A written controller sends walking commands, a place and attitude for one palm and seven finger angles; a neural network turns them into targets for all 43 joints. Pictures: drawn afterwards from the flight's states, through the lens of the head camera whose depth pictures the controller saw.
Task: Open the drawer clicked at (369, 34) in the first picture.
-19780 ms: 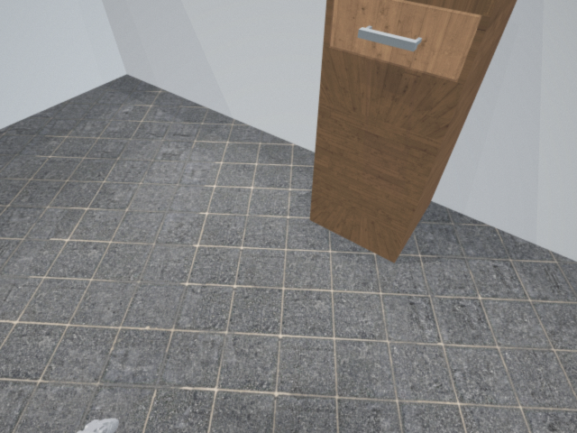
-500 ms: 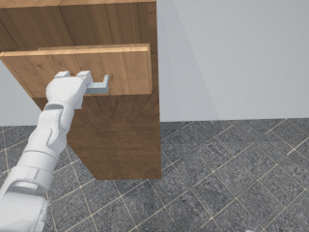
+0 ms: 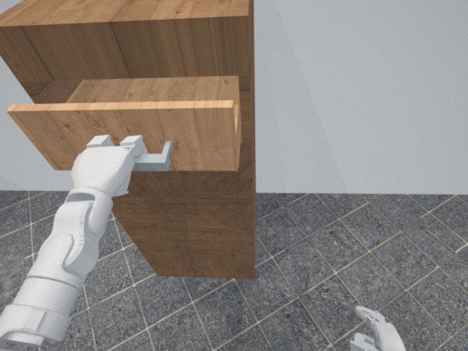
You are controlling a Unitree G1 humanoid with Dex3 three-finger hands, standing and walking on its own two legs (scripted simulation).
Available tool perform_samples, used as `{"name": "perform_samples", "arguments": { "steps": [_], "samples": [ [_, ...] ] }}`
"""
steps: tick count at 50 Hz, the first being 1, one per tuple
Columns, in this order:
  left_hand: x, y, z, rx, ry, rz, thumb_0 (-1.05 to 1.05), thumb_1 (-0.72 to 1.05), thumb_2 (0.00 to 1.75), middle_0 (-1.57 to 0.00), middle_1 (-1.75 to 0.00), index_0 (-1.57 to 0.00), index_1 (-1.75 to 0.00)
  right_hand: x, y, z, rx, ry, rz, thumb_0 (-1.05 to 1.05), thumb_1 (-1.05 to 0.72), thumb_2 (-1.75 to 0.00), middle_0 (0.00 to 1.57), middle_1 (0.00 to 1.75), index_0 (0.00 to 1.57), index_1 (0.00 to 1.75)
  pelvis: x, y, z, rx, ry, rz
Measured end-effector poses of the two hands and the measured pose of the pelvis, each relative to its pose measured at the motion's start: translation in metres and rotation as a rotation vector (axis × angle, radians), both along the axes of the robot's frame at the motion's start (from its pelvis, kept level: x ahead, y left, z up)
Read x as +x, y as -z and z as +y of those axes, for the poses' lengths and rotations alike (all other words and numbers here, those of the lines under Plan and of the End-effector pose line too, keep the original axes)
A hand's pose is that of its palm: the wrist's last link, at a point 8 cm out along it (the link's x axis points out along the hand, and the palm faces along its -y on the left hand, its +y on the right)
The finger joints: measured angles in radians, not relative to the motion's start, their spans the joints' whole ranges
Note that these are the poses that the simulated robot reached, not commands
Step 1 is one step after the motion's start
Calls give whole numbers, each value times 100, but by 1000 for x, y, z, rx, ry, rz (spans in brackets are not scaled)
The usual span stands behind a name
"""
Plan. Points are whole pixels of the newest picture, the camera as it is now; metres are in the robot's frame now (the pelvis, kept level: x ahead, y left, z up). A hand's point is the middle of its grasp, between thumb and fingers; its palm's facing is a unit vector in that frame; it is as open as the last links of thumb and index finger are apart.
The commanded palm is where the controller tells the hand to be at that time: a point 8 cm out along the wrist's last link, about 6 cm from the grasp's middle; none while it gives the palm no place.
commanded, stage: pull the drawer open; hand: left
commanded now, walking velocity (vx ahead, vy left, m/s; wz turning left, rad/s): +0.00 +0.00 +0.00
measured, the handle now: (126, 154) +0.41 +0.22 +0.13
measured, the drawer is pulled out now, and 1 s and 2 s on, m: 0.09 0.20 0.30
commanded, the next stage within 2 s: none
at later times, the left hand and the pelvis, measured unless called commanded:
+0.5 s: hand (108, 218) +0.29 +0.22 +0.10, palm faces +0.05 -0.09 -0.99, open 5.4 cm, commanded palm +0.25 +0.23 +0.16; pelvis -0.01 +0.00 +0.00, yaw +0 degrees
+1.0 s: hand (96, 247) +0.24 +0.22 +0.10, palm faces +0.06 -0.10 -0.99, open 5.4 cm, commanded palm +0.20 +0.23 +0.16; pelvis -0.02 +0.00 +0.00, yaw +0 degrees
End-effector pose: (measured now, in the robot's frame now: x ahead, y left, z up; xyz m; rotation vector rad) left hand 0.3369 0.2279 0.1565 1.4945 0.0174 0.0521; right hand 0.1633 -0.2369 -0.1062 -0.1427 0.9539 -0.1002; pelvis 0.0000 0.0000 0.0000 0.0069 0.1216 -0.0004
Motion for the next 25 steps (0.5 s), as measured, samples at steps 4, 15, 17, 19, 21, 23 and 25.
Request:
{"name": "perform_samples", "arguments": {
  "steps": [4, 15, 17, 19, 21, 23, 25],
  "samples": [
    [-10, 0, 0, -4, -2, -2, 2, 76, 80, -26, -135, -40, -135, 2, 0, -1, 0, -6, -8, 1, -90, -90, 20, 30, 20, 29, 0, 0, -2, 1, 0, -7],
    [-41, 1, -1, -10, -8, -16, 2, 75, 80, -26, -135, -41, -135, 5, -2, -4, -2, -20, -39, 1, -90, -90, 20, 30, 20, 29, -5, 0, -4, 3, 1, -26],
    [-46, 1, -1, -11, -11, -19, 2, 75, 80, -26, -135, -41, -135, 6, -3, -3, 0, -25, -45, 1, -90, -90, 20, 30, 20, 29, -6, 0, -4, 4, 0, -29],
    [-51, 1, -1, -10, -14, -20, 2, 75, 80, -26, -135, -42, -135, 7, -3, -2, 1, -30, -51, 1, -90, -90, 20, 30, 20, 29, -7, 0, -5, 4, -1, -33],
    [-56, 1, -1, -10, -17, -22, 2, 75, 80, -26, -135, -42, -135, 8, -4, 0, 4, -36, -59, 1, -90, -90, 20, 30, 20, 29, -9, 0, -5, 5, -2, -36],
    [-61, 1, -1, -15, -19, -23, 3, 75, 80, -26, -135, -42, -135, 10, -5, 2, 7, -41, -68, 1, -90, -90, 20, 30, 20, 29, -10, 0, -5, 5, -2, -41],
    [-66, 1, -1, -16, -20, -25, 3, 75, 80, -27, -135, -42, -135, 11, -6, 4, 11, -46, -77, 1, -90, -90, 20, 30, 20, 29, -11, 0, -5, 5, -2, -45]
  ]
}}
